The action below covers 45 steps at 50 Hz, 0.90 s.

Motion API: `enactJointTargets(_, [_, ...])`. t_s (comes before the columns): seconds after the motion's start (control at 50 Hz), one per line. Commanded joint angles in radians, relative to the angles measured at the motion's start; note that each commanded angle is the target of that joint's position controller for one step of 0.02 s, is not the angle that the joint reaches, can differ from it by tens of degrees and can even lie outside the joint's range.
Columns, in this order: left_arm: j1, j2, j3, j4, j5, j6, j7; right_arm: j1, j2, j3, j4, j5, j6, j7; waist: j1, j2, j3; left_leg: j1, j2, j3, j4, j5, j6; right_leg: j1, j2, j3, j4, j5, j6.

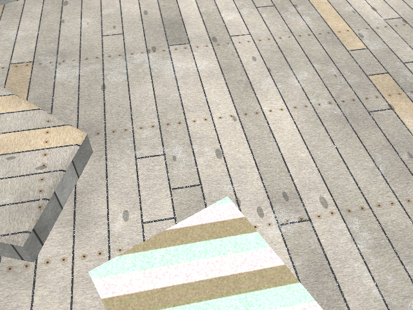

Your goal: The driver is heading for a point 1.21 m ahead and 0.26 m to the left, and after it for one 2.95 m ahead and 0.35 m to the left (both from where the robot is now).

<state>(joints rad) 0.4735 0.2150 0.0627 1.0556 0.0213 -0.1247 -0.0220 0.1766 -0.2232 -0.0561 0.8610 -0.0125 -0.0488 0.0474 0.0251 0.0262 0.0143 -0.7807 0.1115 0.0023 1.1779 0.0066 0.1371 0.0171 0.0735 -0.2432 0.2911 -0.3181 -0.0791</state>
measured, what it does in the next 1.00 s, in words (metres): walks ahead, turning left: left foot, then right foot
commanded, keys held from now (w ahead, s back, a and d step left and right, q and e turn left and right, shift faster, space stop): w+q+shift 0.36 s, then w+shift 0.64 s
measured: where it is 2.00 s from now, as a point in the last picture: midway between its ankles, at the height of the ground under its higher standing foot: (123, 72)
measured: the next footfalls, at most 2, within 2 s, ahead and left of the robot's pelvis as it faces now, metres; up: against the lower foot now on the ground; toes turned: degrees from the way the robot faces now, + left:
left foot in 0.20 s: +0.37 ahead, +0.03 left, +0.00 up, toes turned +15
right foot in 0.64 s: +0.83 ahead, +0.02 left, +0.00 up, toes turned +26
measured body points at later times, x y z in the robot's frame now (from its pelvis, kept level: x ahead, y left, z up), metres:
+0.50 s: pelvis +0.45 +0.04 +0.00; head +0.47 +0.05 +0.45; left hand +0.62 +0.32 -0.06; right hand +0.51 -0.23 -0.13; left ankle +0.33 +0.02 -0.74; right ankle +0.72 -0.08 -0.67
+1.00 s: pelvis +0.90 +0.17 -0.01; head +0.93 +0.18 +0.44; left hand +0.68 +0.33 -0.13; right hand +1.23 +0.14 -0.06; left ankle +1.03 +0.38 -0.69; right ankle +0.79 +0.01 -0.74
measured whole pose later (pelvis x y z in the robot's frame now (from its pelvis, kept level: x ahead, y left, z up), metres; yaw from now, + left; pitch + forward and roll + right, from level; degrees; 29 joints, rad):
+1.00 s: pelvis +0.90 +0.17 -0.01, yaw +29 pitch +3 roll -1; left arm 0.59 0.23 0.03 0.96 0.00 -0.13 -0.03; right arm -0.06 -0.24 0.02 0.65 -0.04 -0.08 0.07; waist 0.10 0.03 0.01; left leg -0.74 0.07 0.05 0.65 0.08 0.10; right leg 0.18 0.07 -0.04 0.08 -0.30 -0.05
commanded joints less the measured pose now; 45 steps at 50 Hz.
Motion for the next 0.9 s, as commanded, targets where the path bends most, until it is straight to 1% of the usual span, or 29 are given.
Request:
enactJointTargets(0.02, [-0.029, 0.034, -0.015, -0.061, -0.003, -0.029, 0.01, -0.098, 0.007, 0.018, -0.081, 0.005, 0.0, 0.013, -0.027, -0.065, 0.158, 0.04, -0.029, 0.097, -0.14, 0.117, 0.011, -0.182, -0.214, 0.004, -0.2, 0.571, 0.093])
enactJointTargets(0.08, [0.012, 0.082, -0.021, -0.056, -0.008, -0.022, 0.045, -0.17, -0.007, 0.027, -0.116, 0.0, -0.01, 0.02, -0.036, -0.06, 0.158, 0.129, -0.096, 0.204, -0.383, 0.123, 0.038, -0.058, -0.227, -0.062, -0.158, 0.98, 0.113])
enactJointTargets(0.12, [0.014, 0.15, -0.01, -0.069, -0.009, -0.013, 0.08, -0.123, -0.048, 0.018, -0.106, -0.002, -0.004, 0.024, -0.082, -0.112, 0.083, 0.257, -0.167, 0.253, -0.452, 0.107, 0.061, 0.039, -0.266, -0.081, -0.016, 1.335, 0.122])
enactJointTargets(0.14, [-0.008, 0.186, 0.0, -0.081, -0.008, -0.003, 0.095, -0.043, -0.08, 0.008, -0.087, -0.001, 0.003, 0.022, -0.134, -0.14, 0.031, 0.35, -0.198, 0.258, -0.46, 0.061, 0.073, 0.064, -0.29, -0.077, 0.098, 1.466, 0.122])
enactJointTargets(0.16, [-0.055, 0.216, 0.012, -0.102, -0.002, 0.011, 0.103, 0.11, -0.124, -0.011, -0.049, -0.001, 0.009, 0.017, -0.217, -0.159, -0.041, 0.502, -0.221, 0.243, -0.455, 0.002, 0.095, 0.046, -0.312, -0.062, 0.288, 1.543, 0.112])
enactJointTargets(0.18, [-0.135, 0.236, 0.023, -0.134, 0.009, 0.025, 0.099, 0.332, -0.175, -0.038, 0.015, -0.002, 0.017, 0.005, -0.32, -0.16, -0.13, 0.708, -0.216, 0.182, -0.469, -0.075, 0.135, -0.032, -0.328, -0.029, 0.556, 1.514, 0.092])
enactJointTargets(0.2, [-0.218, 0.245, 0.037, -0.157, 0.009, 0.041, 0.082, 0.48, -0.214, -0.07, 0.059, 0.013, 0.018, -0.014, -0.403, -0.072, -0.163, 0.891, -0.17, 0.078, -0.587, -0.121, 0.2, -0.188, -0.243, -0.033, 1.001, 1.067, 0.071])
enactJointTargets(0.22, [-0.293, 0.09, 0.0, -0.211, 0.023, 0.025, 0.047, 0.357, -0.219, -0.077, 0.071, 0.029, 0.025, -0.029, -0.273, 0.178, -0.033, 0.948, -0.101, -0.083, -0.527, -0.08, 0.212, -0.574, -0.045, 0.033, 1.349, -0.084, 0.052])
enactJointTargets(0.24, [-0.214, 0.022, -0.024, -0.326, 0.001, 0.003, 0.039, 0.256, -0.283, -0.076, 0.027, -0.006, 0.026, -0.022, -0.109, 0.179, -0.129, 1.079, 0.037, -0.526, -0.623, -0.088, 0.377, -0.862, -0.027, 0.222, 1.489, -0.183, 0.08])
enactJointTargets(0.26, [-0.234, 0.057, -0.034, -0.364, 0.004, -0.026, 0.028, 0.25, -0.248, -0.075, 0.007, -0.02, 0.026, -0.031, -0.125, 0.095, -0.168, 1.079, 0.148, -0.795, -0.889, -0.462, 0.406, -0.952, -0.058, 0.338, 1.4, -0.139, 0.07])
enactJointTargets(0.28, [-0.253, 0.11, -0.027, -0.352, 0.008, -0.038, 0.021, 0.23, -0.174, -0.061, 0.007, -0.025, 0.02, -0.04, -0.085, -0.072, -0.041, 0.925, 0.149, -0.781, -0.991, -0.571, 0.343, -0.94, -0.115, 0.348, 1.27, -0.067, 0.066])
enactJointTargets(0.3, [-0.279, 0.118, -0.024, -0.353, 0.023, -0.03, 0.02, 0.19, -0.159, -0.055, 0.004, -0.021, 0.009, -0.044, -0.037, -0.134, 0.021, 0.777, 0.113, -0.709, -1.005, -0.513, 0.297, -0.878, -0.145, 0.343, 1.179, -0.041, 0.078])
enactJointTargets(0.34, [-0.266, 0.101, -0.035, -0.351, 0.06, 0.019, 0.016, 0.15, -0.158, -0.045, -0.016, -0.002, -0.025, -0.056, 0.027, -0.17, 0.065, 0.563, 0.022, -0.554, -1.011, -0.396, 0.257, -0.763, -0.195, 0.337, 1.052, -0.025, 0.12])
enactJointTargets(0.38, [-0.343, 0.089, -0.046, -0.389, 0.06, 0.048, 0.007, 0.149, -0.169, -0.041, -0.024, 0.005, -0.053, -0.052, 0.025, -0.162, 0.102, 0.405, -0.05, -0.433, -1.036, -0.274, 0.235, -0.676, -0.223, 0.288, 0.861, 0.047, 0.153])
enactJointTargets(0.44, [-0.491, 0.055, -0.067, -0.443, 0.031, 0.046, -0.008, 0.229, -0.165, -0.044, -0.005, 0.015, -0.072, -0.039, -0.054, -0.079, 0.108, 0.398, -0.129, -0.277, -1.032, 0.018, 0.159, -0.553, -0.205, 0.224, 0.512, 0.347, 0.127])
enactJointTargets(0.48, [-0.55, 0.04, -0.075, -0.459, 0.016, 0.042, -0.012, 0.302, -0.167, -0.045, 0.013, 0.029, -0.078, -0.026, -0.117, -0.022, 0.077, 0.503, -0.113, -0.261, -1.041, 0.167, 0.115, -0.499, -0.162, 0.185, 0.373, 0.496, 0.088])
enactJointTargets(0.54, [-0.609, 0.084, -0.061, -0.487, 0.01, 0.036, -0.005, 0.33, -0.182, -0.045, 0.023, 0.013, -0.076, -0.031, -0.15, 0.027, 0.063, 0.744, -0.059, -0.253, -0.992, 0.387, 0.083, -0.526, -0.121, 0.174, 0.235, 0.483, 0.036])
enactJointTargets(0.58, [-0.51, 0.146, -0.035, -0.47, 0.014, 0.029, 0.006, 0.313, -0.232, -0.052, 0.022, 0.003, -0.076, -0.042, -0.088, 0.066, -0.024, 0.871, -0.024, -0.249, -0.837, 0.698, 0.048, -0.418, -0.056, 0.17, 0.205, 0.36, 0.004])
enactJointTargets(0.6, [-0.371, 0.19, -0.013, -0.433, 0.006, 0.026, 0.015, 0.288, -0.264, -0.058, 0.019, -0.011, -0.073, -0.048, -0.011, 0.088, -0.104, 0.893, -0.012, -0.246, -0.683, 0.798, 0.034, -0.298, -0.038, 0.186, 0.217, 0.278, -0.014])
enactJointTargets(0.62, [-0.163, 0.22, 0.006, -0.377, -0.001, 0.028, 0.029, 0.224, -0.276, -0.06, 0.009, -0.024, -0.067, -0.051, 0.115, 0.089, -0.19, 0.809, -0.034, -0.216, -0.457, 0.75, 0.023, -0.095, -0.061, 0.194, 0.213, 0.232, -0.027])
enactJointTargets(0.64, [0.054, 0.275, 0.027, -0.33, 0.017, 0.034, 0.049, 0.182, -0.206, -0.043, -0.016, -0.035, -0.069, -0.051, 0.209, 0.045, -0.297, 0.603, -0.076, -0.183, -0.133, 0.507, 0.019, 0.159, -0.192, 0.327, 0.297, 0.003, -0.044])
enactJointTargets(0.66, [0.048, 0.365, 0.05, -0.31, 0.066, 0.03, 0.038, 0.355, -0.036, -0.002, -0.053, 0.032, -0.072, -0.037, 0.059, -0.351, -0.408, 0.208, -0.25, -0.109, 0.262, -0.389, -0.038, 0.418, -0.487, 0.924, 0.131, -0.277, -0.188])
enactJointTargets(0.68, [-0.018, 0.277, 0.044, -0.319, 0.041, 0.035, 0.014, 0.304, -0.104, 0.004, -0.045, 0.019, -0.075, -0.047, 0.068, -0.268, -0.353, 0.069, -0.207, -0.148, 0.309, -0.405, -0.009, 0.369, -0.463, 1.131, -0.018, -0.411, -0.189])
enactJointTargets(0.7, [-0.116, 0.199, 0.031, -0.324, 0.032, 0.031, 0.007, 0.176, -0.136, -0.002, -0.064, 0.014, -0.07, -0.047, 0.054, -0.132, -0.172, 0.033, -0.139, -0.138, 0.264, -0.286, -0.008, 0.206, -0.42, 0.921, -0.036, -0.339, -0.167])
enactJointTargets(0.72, [-0.136, 0.152, 0.021, -0.31, 0.031, 0.027, 0.001, 0.104, -0.138, 0.004, -0.083, -0.003, -0.066, -0.038, 0.045, -0.015, -0.109, 0.061, -0.114, -0.126, 0.207, -0.253, -0.01, 0.08, -0.379, 0.795, -0.038, -0.199, -0.153])
enactJointTargets(0.74, [-0.118, 0.121, 0.01, -0.285, 0.033, 0.024, 0.003, 0.061, -0.122, 0.007, -0.103, -0.016, -0.06, -0.027, 0.027, 0.003, -0.064, 0.077, -0.095, -0.131, 0.164, -0.256, -0.011, -0.005, -0.336, 0.695, -0.048, -0.107, -0.131])
enactJointTargets(0.78, [-0.079, 0.084, -0.006, -0.233, 0.02, 0.012, 0.007, 0.064, -0.075, 0.024, -0.127, -0.033, -0.039, -0.008, -0.024, -0.067, -0.02, 0.094, -0.067, -0.132, 0.097, -0.275, -0.024, -0.107, -0.29, 0.6, -0.096, -0.053, -0.111])
enactJointTargets(0.84, [-0.042, 0.118, -0.001, -0.206, -0.006, -0.007, 0.003, -0.032, -0.07, 0.042, -0.185, -0.046, -0.028, 0.007, -0.04, -0.079, 0.068, -0.002, -0.022, -0.077, -0.026, -0.209, -0.049, -0.172, -0.275, 0.505, -0.193, 0.045, -0.119])
enactJointTargets(0.9, [-0.025, 0.125, -0.004, -0.198, -0.019, -0.017, -0.005, -0.194, -0.073, 0.061, -0.25, -0.036, -0.038, 0.018, -0.019, -0.064, 0.118, 0.078, -0.015, 0.017, -0.336, -0.006, -0.061, -0.239, -0.195, 0.334, -0.252, 0.297, -0.093])
Velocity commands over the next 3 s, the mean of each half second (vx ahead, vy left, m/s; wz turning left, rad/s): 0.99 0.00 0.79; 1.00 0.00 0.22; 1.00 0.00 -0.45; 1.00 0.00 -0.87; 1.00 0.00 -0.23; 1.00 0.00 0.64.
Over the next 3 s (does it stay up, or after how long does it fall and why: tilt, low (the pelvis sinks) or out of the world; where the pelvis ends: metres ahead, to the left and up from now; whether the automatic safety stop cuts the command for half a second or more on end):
stays up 2.69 0.30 -0.02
